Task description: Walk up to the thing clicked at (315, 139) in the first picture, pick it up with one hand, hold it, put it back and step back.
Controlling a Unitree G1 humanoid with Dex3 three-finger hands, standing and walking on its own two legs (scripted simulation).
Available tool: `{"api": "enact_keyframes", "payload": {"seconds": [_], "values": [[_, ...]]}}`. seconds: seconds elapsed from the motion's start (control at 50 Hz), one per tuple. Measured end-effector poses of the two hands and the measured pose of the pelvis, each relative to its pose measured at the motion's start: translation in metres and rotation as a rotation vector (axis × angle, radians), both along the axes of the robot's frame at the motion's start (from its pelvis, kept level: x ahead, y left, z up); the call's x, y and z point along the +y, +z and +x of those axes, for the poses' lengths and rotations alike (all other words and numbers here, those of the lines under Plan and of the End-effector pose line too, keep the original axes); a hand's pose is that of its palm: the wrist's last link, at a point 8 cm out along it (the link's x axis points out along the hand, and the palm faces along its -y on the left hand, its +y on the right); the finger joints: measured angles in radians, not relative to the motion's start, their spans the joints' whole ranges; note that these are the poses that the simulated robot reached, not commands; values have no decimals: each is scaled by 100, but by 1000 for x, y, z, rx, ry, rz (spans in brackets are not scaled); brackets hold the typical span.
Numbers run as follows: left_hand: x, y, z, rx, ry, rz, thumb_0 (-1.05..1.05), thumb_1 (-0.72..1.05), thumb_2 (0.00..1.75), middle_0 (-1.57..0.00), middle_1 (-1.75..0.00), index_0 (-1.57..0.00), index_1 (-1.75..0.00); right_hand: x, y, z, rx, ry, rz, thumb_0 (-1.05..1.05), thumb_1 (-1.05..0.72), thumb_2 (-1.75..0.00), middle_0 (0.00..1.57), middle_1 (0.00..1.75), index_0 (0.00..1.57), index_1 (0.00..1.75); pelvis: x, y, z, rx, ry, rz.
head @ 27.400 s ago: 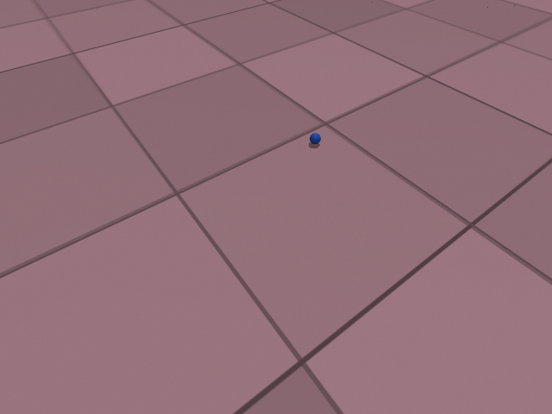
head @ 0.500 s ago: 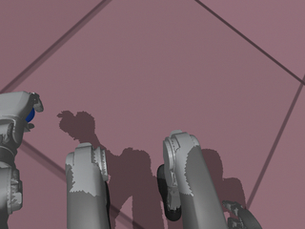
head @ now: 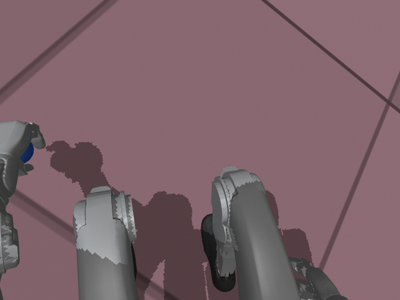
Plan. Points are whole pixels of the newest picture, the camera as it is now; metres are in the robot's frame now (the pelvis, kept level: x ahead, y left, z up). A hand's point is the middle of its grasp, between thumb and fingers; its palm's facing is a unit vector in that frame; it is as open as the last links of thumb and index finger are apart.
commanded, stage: lower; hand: left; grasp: from above
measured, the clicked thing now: (14, 149) +0.42 +0.33 -0.20
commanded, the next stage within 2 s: rest in 0.02 s
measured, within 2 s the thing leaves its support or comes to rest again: rests again in 1.04 s
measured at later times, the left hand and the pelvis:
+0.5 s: hand (31, 156) +0.42 +0.31 -0.24, palm faces -0.46 -0.14 -0.88, open 6.9 cm; pelvis +0.01 +0.00 -0.03, yaw -2 degrees
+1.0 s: hand (35, 158) +0.42 +0.32 -0.27, palm faces -0.46 -0.14 -0.88, open 6.9 cm; pelvis +0.01 +0.00 -0.04, yaw -4 degrees
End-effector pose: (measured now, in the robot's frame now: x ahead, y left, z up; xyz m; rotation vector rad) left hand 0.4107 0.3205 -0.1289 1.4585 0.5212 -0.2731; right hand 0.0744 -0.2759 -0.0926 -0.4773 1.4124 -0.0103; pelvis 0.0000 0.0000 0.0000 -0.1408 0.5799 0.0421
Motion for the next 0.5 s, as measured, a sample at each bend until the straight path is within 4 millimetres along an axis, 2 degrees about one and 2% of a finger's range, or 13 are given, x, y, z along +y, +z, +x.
{"api": "enact_keyframes", "payload": {"seconds": [0.18,0.5], "values": [[0,-24,2,-24,-4,-4,-2,22,52,-62,-63,-94,-68,-2,-9,-2,17,15,-16,0,-91,-89,20,30,20,30,0,-16,2,-15,-8,-8],[-2,-56,12,-19,28,-20,-2,22,52,-62,-63,-94,-68,2,-19,-8,63,58,3,0,-90,-89,20,30,20,30,1,-31,8,-34,-25,-26]]}}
